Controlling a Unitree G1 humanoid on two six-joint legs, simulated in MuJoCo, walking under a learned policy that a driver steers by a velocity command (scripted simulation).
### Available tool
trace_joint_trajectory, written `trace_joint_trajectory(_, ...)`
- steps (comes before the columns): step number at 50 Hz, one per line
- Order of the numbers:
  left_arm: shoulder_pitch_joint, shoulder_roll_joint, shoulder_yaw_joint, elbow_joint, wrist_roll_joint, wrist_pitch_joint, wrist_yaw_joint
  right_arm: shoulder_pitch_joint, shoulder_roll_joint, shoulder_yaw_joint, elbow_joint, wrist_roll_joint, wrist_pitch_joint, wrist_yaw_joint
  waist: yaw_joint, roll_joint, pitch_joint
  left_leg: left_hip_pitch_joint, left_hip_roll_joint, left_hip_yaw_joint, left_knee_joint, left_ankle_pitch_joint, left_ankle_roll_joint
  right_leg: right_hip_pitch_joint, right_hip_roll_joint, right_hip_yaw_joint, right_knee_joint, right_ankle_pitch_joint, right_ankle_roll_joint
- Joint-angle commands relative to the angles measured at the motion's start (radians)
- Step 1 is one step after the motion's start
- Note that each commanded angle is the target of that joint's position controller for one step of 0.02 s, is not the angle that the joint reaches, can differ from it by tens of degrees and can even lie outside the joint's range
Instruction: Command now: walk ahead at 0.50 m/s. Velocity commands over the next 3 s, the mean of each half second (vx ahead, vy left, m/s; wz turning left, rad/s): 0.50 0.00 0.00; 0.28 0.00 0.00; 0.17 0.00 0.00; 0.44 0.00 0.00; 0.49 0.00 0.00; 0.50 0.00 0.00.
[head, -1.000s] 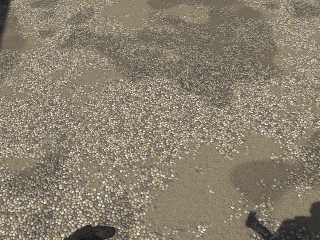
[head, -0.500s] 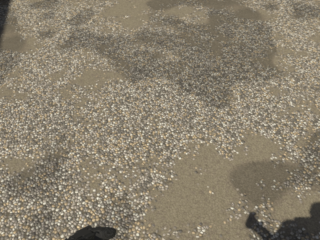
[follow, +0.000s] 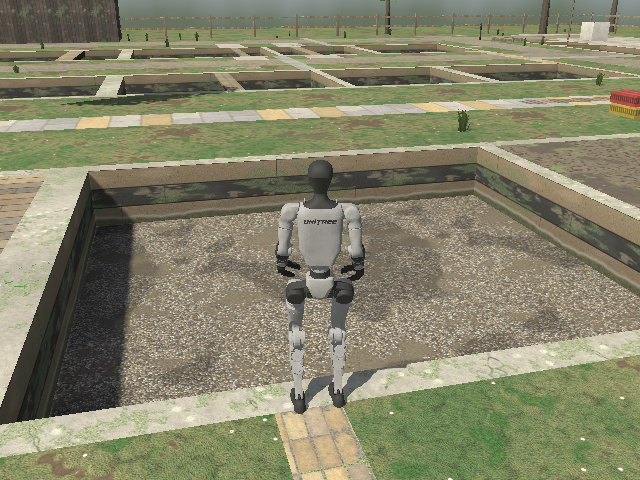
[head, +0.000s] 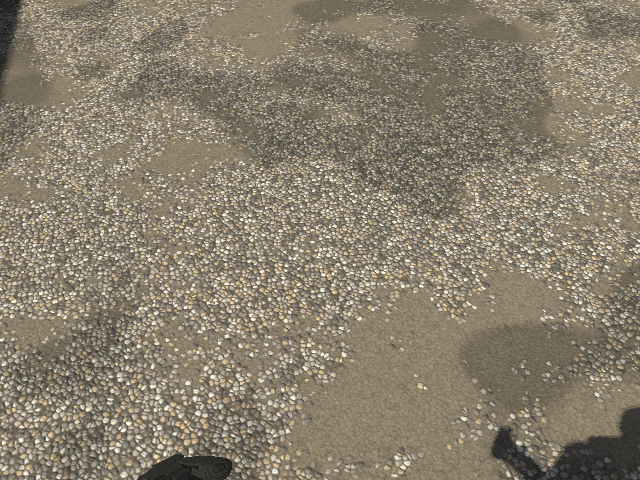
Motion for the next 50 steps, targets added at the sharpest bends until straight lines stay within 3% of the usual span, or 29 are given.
trace_joint_trajectory(1, -0.124, 0.051, 0.015, -0.109, 0.009, -0.021, -0.009, -0.097, -0.068, -0.018, -0.102, 0.0, -0.013, -0.001, 0.014, 0.012, -0.043, 0.055, 0.053, -0.076, -0.092, 0.189, 0.011, -0.064, -0.082, 0.055, -0.109, 0.281, -0.022)
trace_joint_trajectory(4, -0.112, 0.058, 0.019, -0.101, 0.014, -0.027, -0.008, -0.08, -0.066, -0.019, -0.099, -0.003, -0.013, -0.002, 0.009, 0.003, -0.086, 0.067, 0.054, -0.072, -0.086, 0.203, 0.008, -0.034, -0.079, 0.049, -0.098, 0.317, -0.023)
trace_joint_trajectory(5, -0.071, 0.069, 0.021, -0.079, -0.002, -0.022, 0.011, -0.027, -0.062, -0.021, -0.078, -0.003, -0.025, -0.003, -0.016, -0.015, -0.16, 0.117, 0.026, -0.047, -0.087, 0.011, 0.002, -0.008, -0.083, 0.094, -0.144, 0.122, -0.026)
trace_joint_trajectory(6, -0.113, 0.072, 0.021, -0.092, -0.008, -0.015, 0.013, -0.049, -0.048, -0.013, -0.084, 0.0, -0.026, -0.002, -0.019, -0.034, -0.07, 0.082, 0.019, -0.047, -0.095, 0.004, 0.004, -0.058, -0.086, 0.108, -0.168, 0.07, -0.026)
trace_joint_trajectory(7, -0.155, 0.053, 0.015, -0.119, -0.003, -0.018, -0.004, -0.111, -0.052, -0.01, -0.106, 0.005, -0.015, -0.003, 0.008, -0.003, 0.006, 0.036, 0.044, -0.072, -0.1, 0.172, 0.007, -0.088, -0.085, 0.061, -0.121, 0.249, -0.022)
trace_joint_trajectory(8, -0.124, 0.05, 0.015, -0.11, 0.009, -0.021, -0.008, -0.1, -0.066, -0.017, -0.101, 0.0, -0.012, -0.001, 0.015, 0.014, -0.042, 0.053, 0.052, -0.076, -0.093, 0.193, 0.011, -0.062, -0.083, 0.052, -0.107, 0.284, -0.021)
trace_joint_trajectory(11, -0.111, 0.057, 0.018, -0.101, 0.014, -0.027, -0.008, -0.078, -0.065, -0.019, -0.098, -0.003, -0.012, -0.002, 0.009, 0.002, -0.087, 0.067, 0.053, -0.073, -0.085, 0.205, 0.008, -0.033, -0.08, 0.046, -0.097, 0.318, -0.023)
trace_joint_trajectory(12, -0.07, 0.068, 0.02, -0.079, -0.002, -0.022, 0.011, -0.025, -0.061, -0.021, -0.077, -0.003, -0.025, -0.002, -0.016, -0.016, -0.161, 0.116, 0.025, -0.048, -0.086, 0.012, 0.002, -0.007, -0.084, 0.092, -0.143, 0.123, -0.026)
trace_joint_trajectory(13, -0.149, 0.056, 0.016, -0.113, 0.001, -0.022, -0.004, -0.098, -0.052, -0.012, -0.104, 0.004, -0.014, -0.003, 0.004, -0.007, -0.019, 0.039, 0.043, -0.07, -0.096, 0.174, 0.005, -0.065, -0.085, 0.054, -0.111, 0.278, -0.024)
trace_joint_trajectory(15, -0.117, 0.053, 0.016, -0.104, 0.011, -0.024, -0.008, -0.09, -0.064, -0.018, -0.101, -0.001, -0.011, -0.001, 0.01, 0.005, -0.069, 0.059, 0.049, -0.071, -0.085, 0.189, 0.007, -0.045, -0.084, 0.048, -0.101, 0.308, -0.023)
trace_joint_trajectory(16, -0.073, 0.068, 0.02, -0.081, -0.003, -0.019, 0.01, -0.034, -0.059, -0.02, -0.081, -0.003, -0.022, -0.002, -0.016, -0.02, -0.138, 0.106, 0.024, -0.049, -0.086, 0.008, 0.001, -0.025, -0.085, 0.094, -0.15, 0.11, -0.024)
trace_joint_trajectory(17, -0.112, 0.071, 0.019, -0.093, -0.008, -0.014, 0.013, -0.049, -0.042, -0.01, -0.085, -0.001, -0.024, -0.001, -0.019, -0.04, -0.063, 0.078, 0.019, -0.049, -0.093, 0.004, 0.004, -0.068, -0.087, 0.108, -0.171, 0.059, -0.025)
trace_joint_trajectory(18, -0.153, 0.052, 0.014, -0.119, -0.002, -0.018, -0.004, -0.107, -0.051, -0.01, -0.105, 0.003, -0.015, -0.002, 0.007, -0.007, 0.004, 0.036, 0.044, -0.074, -0.099, 0.171, 0.007, -0.088, -0.086, 0.06, -0.124, 0.243, -0.022)
trace_joint_trajectory(19, -0.122, 0.049, 0.015, -0.109, 0.009, -0.022, -0.008, -0.096, -0.067, -0.017, -0.1, 0.0, -0.013, -0.001, 0.014, 0.011, -0.043, 0.052, 0.051, -0.078, -0.091, 0.19, 0.01, -0.062, -0.085, 0.051, -0.108, 0.281, -0.022)
trace_joint_trajectory(22, -0.11, 0.056, 0.018, -0.101, 0.014, -0.028, -0.008, -0.079, -0.065, -0.018, -0.098, -0.003, -0.013, -0.002, 0.01, 0.003, -0.086, 0.065, 0.053, -0.075, -0.085, 0.204, 0.007, -0.033, -0.082, 0.044, -0.098, 0.316, -0.023)
trace_joint_trajectory(23, -0.069, 0.067, 0.02, -0.079, -0.002, -0.023, 0.011, -0.026, -0.061, -0.02, -0.077, -0.002, -0.026, -0.002, -0.016, -0.015, -0.159, 0.114, 0.025, -0.049, -0.086, 0.011, 0.002, -0.008, -0.085, 0.09, -0.144, 0.12, -0.026)
trace_joint_trajectory(24, -0.111, 0.071, 0.02, -0.093, -0.008, -0.016, 0.014, -0.048, -0.046, -0.012, -0.083, 0.0, -0.026, -0.002, -0.019, -0.034, -0.069, 0.078, 0.017, -0.049, -0.094, 0.004, 0.004, -0.058, -0.089, 0.105, -0.168, 0.067, -0.025)
trace_joint_trajectory(25, -0.153, 0.052, 0.014, -0.119, -0.003, -0.018, -0.004, -0.111, -0.051, -0.009, -0.105, 0.005, -0.015, -0.002, 0.008, -0.003, 0.006, 0.033, 0.043, -0.074, -0.099, 0.172, 0.007, -0.087, -0.088, 0.057, -0.121, 0.247, -0.022)
trace_joint_trajectory(26, -0.122, 0.048, 0.014, -0.11, 0.009, -0.021, -0.008, -0.099, -0.065, -0.016, -0.1, 0.0, -0.012, -0.001, 0.015, 0.014, -0.042, 0.05, 0.051, -0.079, -0.092, 0.193, 0.01, -0.061, -0.085, 0.048, -0.107, 0.282, -0.021)
trace_joint_trajectory(29, -0.109, 0.055, 0.017, -0.101, 0.015, -0.027, -0.008, -0.078, -0.064, -0.018, -0.097, -0.003, -0.012, -0.001, 0.01, 0.002, -0.087, 0.064, 0.052, -0.076, -0.084, 0.205, 0.007, -0.032, -0.082, 0.042, -0.097, 0.316, -0.023)
trace_joint_trajectory(30, -0.056, 0.065, 0.019, -0.074, -0.002, -0.023, 0.012, -0.014, -0.06, -0.019, -0.072, -0.003, -0.025, -0.002, -0.016, -0.019, -0.164, 0.116, 0.026, -0.052, -0.091, -0.004, 0.002, -0.004, -0.089, 0.095, -0.151, 0.108, -0.027)
trace_joint_trajectory(31, -0.091, 0.067, 0.018, -0.082, -0.009, -0.016, 0.014, -0.027, -0.046, -0.01, -0.074, -0.001, -0.025, -0.001, -0.02, -0.04, -0.065, 0.079, 0.019, -0.055, -0.108, -0.025, 0.006, -0.057, -0.095, 0.117, -0.185, 0.047, -0.029)
trace_joint_trajectory(32, -0.13, 0.047, 0.012, -0.106, -0.003, -0.019, -0.003, -0.09, -0.051, -0.006, -0.096, 0.001, -0.014, -0.002, 0.006, -0.013, 0.018, 0.028, 0.044, -0.079, -0.121, 0.13, 0.008, -0.079, -0.096, 0.075, -0.145, 0.23, -0.027)
trace_joint_trajectory(33, -0.093, 0.04, 0.011, -0.091, 0.008, -0.021, -0.008, -0.075, -0.056, -0.008, -0.088, -0.005, -0.012, -0.001, 0.015, -0.005, -0.029, 0.038, 0.053, -0.084, -0.127, 0.13, 0.009, -0.04, -0.102, 0.081, -0.155, 0.253, -0.027)
trace_joint_trajectory(36, -0.084, 0.045, 0.012, -0.072, 0.018, -0.02, -0.01, -0.034, -0.052, -0.002, -0.064, -0.008, -0.018, 0.0, 0.005, -0.02, -0.051, 0.05, 0.057, -0.086, -0.167, 0.127, -0.012, 0.014, -0.122, 0.115, -0.196, 0.317, -0.029)
trace_joint_trajectory(50, -0.022, 0.059, 0.032, 0.029, 0.003, -0.019, -0.007, 0.032, -0.091, -0.019, 0.022, 0.011, -0.019, 0.005, 0.001, -0.002, -0.064, 0.173, 0.073, -0.133, -0.341, 0.317, 0.012, 0.13, -0.165, 0.12, -0.349, 0.371, -0.028)
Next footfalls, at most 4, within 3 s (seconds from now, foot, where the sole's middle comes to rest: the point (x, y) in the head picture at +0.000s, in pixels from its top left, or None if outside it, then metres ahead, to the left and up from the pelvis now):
none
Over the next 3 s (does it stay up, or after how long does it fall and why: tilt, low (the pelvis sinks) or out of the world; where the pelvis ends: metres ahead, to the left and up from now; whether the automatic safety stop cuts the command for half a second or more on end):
stays up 0.00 0.00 0.00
